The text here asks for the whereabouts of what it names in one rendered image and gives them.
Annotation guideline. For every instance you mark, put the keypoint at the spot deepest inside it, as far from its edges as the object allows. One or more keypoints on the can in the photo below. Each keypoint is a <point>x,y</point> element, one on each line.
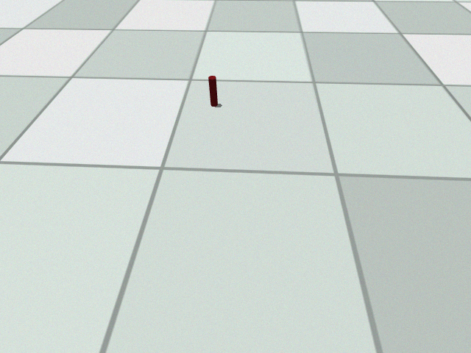
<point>213,91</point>

